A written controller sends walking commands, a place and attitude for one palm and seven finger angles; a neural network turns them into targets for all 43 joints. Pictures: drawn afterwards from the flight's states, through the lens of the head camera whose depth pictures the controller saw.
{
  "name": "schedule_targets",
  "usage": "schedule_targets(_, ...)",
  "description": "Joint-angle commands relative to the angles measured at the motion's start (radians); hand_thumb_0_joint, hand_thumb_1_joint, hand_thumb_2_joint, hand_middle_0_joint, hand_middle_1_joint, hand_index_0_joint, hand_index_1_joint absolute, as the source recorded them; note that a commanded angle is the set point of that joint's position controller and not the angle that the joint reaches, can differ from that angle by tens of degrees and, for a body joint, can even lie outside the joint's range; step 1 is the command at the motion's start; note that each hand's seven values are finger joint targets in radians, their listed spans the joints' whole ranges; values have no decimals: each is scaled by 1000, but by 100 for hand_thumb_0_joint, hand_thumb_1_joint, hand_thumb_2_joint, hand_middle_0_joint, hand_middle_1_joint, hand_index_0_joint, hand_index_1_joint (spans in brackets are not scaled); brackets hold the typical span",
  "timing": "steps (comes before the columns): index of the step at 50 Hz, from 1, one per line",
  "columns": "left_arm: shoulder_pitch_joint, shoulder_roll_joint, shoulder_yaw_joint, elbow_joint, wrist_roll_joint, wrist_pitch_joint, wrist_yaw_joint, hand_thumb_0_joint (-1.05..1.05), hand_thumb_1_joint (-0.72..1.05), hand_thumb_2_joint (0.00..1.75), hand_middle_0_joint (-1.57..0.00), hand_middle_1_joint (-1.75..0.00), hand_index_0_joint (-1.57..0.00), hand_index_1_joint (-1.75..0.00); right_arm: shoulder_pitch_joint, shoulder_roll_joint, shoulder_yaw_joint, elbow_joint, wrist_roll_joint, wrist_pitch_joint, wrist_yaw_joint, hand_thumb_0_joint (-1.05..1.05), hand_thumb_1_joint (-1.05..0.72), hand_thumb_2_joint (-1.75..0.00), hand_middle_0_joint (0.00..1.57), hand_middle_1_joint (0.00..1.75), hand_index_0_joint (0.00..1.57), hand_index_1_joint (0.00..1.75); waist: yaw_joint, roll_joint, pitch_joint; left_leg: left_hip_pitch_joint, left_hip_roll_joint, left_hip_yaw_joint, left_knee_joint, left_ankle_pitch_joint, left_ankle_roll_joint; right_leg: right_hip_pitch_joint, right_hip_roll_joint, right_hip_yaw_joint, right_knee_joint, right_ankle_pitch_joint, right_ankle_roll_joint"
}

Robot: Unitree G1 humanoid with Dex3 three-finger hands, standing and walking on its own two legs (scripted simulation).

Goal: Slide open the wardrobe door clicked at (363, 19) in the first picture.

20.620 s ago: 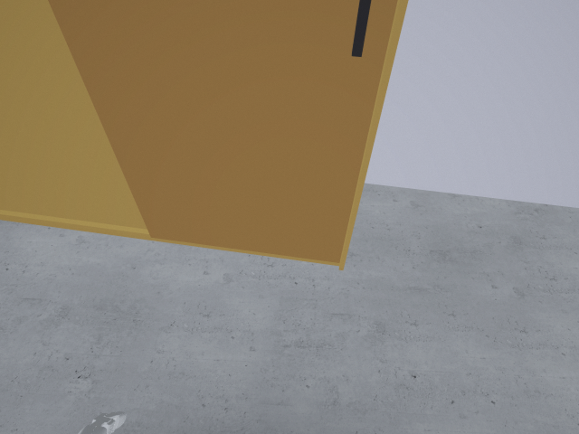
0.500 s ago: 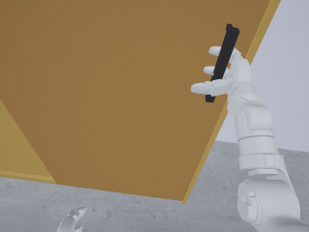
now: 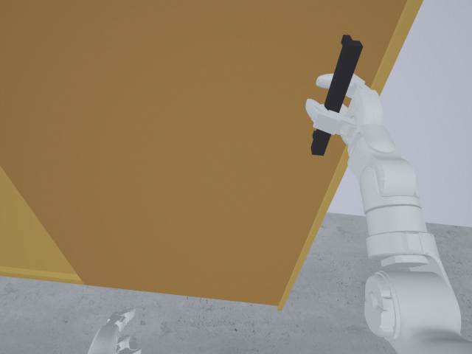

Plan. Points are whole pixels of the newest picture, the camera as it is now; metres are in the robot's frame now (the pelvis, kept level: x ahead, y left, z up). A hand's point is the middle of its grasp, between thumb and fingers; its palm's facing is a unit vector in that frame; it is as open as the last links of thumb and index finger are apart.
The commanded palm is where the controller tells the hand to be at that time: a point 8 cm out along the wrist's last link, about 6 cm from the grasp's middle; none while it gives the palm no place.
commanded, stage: grip the handle and tug to test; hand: right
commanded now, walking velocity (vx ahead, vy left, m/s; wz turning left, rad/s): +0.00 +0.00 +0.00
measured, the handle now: (330, 99) +0.48 -0.12 +0.24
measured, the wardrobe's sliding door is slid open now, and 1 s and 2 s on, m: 0.00 0.00 0.00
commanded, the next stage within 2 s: tug the door sideways, standing still in 0.82 s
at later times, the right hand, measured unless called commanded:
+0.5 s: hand (320, 112) +0.43 -0.09 +0.24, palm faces +0.03 +1.00 +0.00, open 5.4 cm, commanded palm +0.39 -0.15 +0.24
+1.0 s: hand (322, 118) +0.42 -0.10 +0.24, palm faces +0.01 +1.00 -0.02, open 6.1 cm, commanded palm +0.40 -0.14 +0.24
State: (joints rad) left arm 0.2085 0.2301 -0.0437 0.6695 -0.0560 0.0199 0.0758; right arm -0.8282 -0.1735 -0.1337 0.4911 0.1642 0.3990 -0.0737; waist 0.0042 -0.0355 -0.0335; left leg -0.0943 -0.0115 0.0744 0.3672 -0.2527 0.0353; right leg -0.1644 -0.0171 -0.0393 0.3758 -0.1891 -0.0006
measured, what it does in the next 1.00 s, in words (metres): stands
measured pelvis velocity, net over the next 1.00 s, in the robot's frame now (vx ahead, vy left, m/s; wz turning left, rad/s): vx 0.05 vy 0.00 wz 0.05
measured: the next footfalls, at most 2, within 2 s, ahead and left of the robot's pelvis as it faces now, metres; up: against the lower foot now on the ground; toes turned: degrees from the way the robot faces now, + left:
left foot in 1.96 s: +0.05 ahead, +0.20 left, +0.00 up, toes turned +5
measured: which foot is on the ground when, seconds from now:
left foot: down 0.00-1.00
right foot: down 0.00-1.00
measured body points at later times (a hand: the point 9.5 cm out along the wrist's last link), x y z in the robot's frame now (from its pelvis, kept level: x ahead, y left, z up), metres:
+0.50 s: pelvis +0.01 +0.00 +0.00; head -0.01 +0.02 +0.45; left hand +0.15 +0.23 -0.11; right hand +0.42 -0.15 +0.24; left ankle -0.03 +0.09 -0.75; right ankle +0.01 -0.12 -0.75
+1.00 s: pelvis +0.05 +0.00 +0.00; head +0.03 +0.03 +0.45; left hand +0.23 +0.24 -0.09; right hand +0.41 -0.15 +0.24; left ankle -0.03 +0.09 -0.74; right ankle +0.01 -0.13 -0.74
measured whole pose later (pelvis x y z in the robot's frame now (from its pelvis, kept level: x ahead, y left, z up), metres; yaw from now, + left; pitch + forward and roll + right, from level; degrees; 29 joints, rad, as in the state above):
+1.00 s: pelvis +0.05 +0.00 +0.00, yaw +3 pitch +1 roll -1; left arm 0.15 0.24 -0.03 0.58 -0.05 0.08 0.03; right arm -0.48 -0.16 -0.15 -0.07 0.18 0.56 -0.07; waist 0.00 -0.05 -0.07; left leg -0.07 -0.01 0.03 0.37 -0.29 0.03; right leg -0.12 -0.01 -0.06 0.38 -0.24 0.00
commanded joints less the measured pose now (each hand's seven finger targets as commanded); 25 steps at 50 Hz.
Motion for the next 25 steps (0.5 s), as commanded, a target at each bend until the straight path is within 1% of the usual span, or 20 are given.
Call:
schedule_targets(1,-102,110,41,-144,-3,-55,5,0,90,90,-20,-30,-20,-30,-567,-139,-24,-266,4,-93,1,0,-90,-90,45,140,45,140,13,36,-313,1,6,-49,-35,368,-11,190,24,28,14,265,-51)
schedule_targets(2,-100,107,40,-145,-2,-57,4,0,90,90,-20,-30,-20,-30,-571,-120,-13,-271,8,-97,2,0,-90,-90,45,140,45,140,14,46,-323,8,5,-45,-29,382,-11,190,25,30,16,275,-49)
schedule_targets(3,-98,106,41,-143,-1,-58,4,0,90,90,-20,-30,-20,-30,-559,-118,-17,-253,11,-96,2,0,-90,-90,45,140,45,140,14,58,-313,-1,3,-46,-30,386,-13,189,25,30,17,274,-51)
schedule_targets(4,-91,118,44,-140,-1,-55,4,0,90,90,-20,-30,-20,-30,-523,-137,-34,-223,18,-100,4,0,-90,-90,45,140,45,140,8,110,-309,17,0,-38,-33,376,-14,175,22,35,10,272,-50)
schedule_targets(5,-92,117,42,-140,-1,-53,5,0,90,90,-20,-30,-20,-30,-538,-142,-34,-229,16,-99,4,0,-90,-90,45,140,45,140,9,99,-302,19,4,-43,-31,380,-14,168,22,32,7,268,-52)
schedule_targets(6,-93,114,44,-144,-2,-57,4,0,90,90,-20,-30,-20,-30,-552,-118,-16,-252,14,-102,6,0,-90,-90,45,140,45,140,15,100,-310,13,3,-42,-28,397,-15,180,23,31,11,280,-53)
schedule_targets(7,-94,112,44,-145,-4,-58,4,0,90,90,-20,-30,-20,-30,-546,-112,-11,-249,11,-100,5,0,-90,-90,45,140,45,140,12,92,-308,4,1,-42,-27,389,-15,183,22,31,13,276,-52)
schedule_targets(8,-92,112,45,-141,-3,-59,4,0,90,90,-20,-30,-20,-30,-558,-102,-2,-252,7,-100,3,0,-90,-90,45,140,45,140,17,83,-308,-4,2,-43,-27,391,-15,188,22,29,15,278,-52)
schedule_targets(9,-91,115,48,-142,-3,-60,3,0,90,90,-20,-30,-20,-30,-539,-109,-9,-251,7,-102,-2,0,-90,-90,45,140,45,140,11,85,-312,5,0,-38,-29,383,-14,194,20,32,13,286,-51)
schedule_targets(10,-94,112,46,-142,-3,-62,2,0,90,90,-20,-30,-20,-30,-561,-104,-3,-274,10,-105,-3,0,-90,-90,45,140,45,140,14,75,-312,-2,2,-42,-30,383,-14,197,21,32,15,283,-52)
schedule_targets(14,-95,115,48,-143,-3,-60,1,0,90,90,-20,-30,-20,-30,-518,-93,2,-262,12,-101,2,0,-90,-90,45,140,45,140,9,105,-306,8,-2,-36,-28,390,-14,194,20,33,13,293,-51)
schedule_targets(15,-96,115,46,-142,-2,-60,0,0,90,90,-20,-30,-20,-30,-550,-107,-2,-286,12,-104,1,0,-90,-90,45,140,45,140,12,83,-305,3,1,-39,-28,386,-12,195,20,34,12,288,-51)
schedule_targets(18,-95,110,44,-140,-2,-62,0,0,90,90,-20,-30,-20,-30,-546,-93,3,-275,10,-93,1,0,-90,-90,45,140,45,140,15,82,-298,-11,-1,-41,-28,393,-14,194,22,31,18,285,-51)
schedule_targets(19,-94,118,47,-140,-1,-59,1,0,90,90,-20,-30,-20,-30,-520,-123,-20,-262,10,-94,0,0,-90,-90,45,140,45,140,5,94,-305,9,-1,-38,-31,386,-13,191,21,33,13,289,-51)
schedule_targets(20,-98,115,45,-143,-1,-59,2,0,90,90,-20,-30,-20,-30,-543,-126,-22,-285,14,-95,1,0,-90,-90,45,140,45,140,7,87,-309,14,2,-41,-28,398,-13,185,22,32,13,292,-52)
schedule_targets(21,-101,113,45,-146,0,-59,2,0,90,90,-20,-30,-20,-30,-514,-137,-36,-281,13,-92,3,0,-90,-90,45,140,45,140,0,105,-319,23,2,-42,-26,408,-14,187,22,30,14,296,-52)
schedule_targets(22,-105,114,44,-150,0,-56,2,0,90,90,-20,-30,-20,-30,-498,-148,-47,-292,12,-90,5,0,-90,-90,45,140,45,140,-6,98,-325,35,3,-43,-23,425,-13,184,23,26,14,305,-51)
schedule_targets(23,-113,109,43,-158,-2,-56,1,0,90,90,-20,-30,-20,-30,-488,-122,-26,-320,13,-90,8,0,-90,-90,45,140,45,140,-6,79,-337,39,3,-42,-18,439,-12,196,24,25,15,320,-50)
schedule_targets(24,-117,112,45,-164,-2,-55,-2,0,90,90,-20,-30,-20,-30,-452,-127,-36,-328,18,-94,8,0,-90,-90,45,140,45,140,-15,87,-347,54,2,-37,-19,445,-12,200,23,26,14,333,-50)
schedule_targets(25,-121,109,42,-170,-1,-55,-5,0,90,90,-20,-30,-20,-30,-439,-130,-42,-362,23,-95,9,0,-90,-90,45,140,45,140,-20,74,-348,63,3,-38,-13,466,-9,200,22,28,14,353,-49)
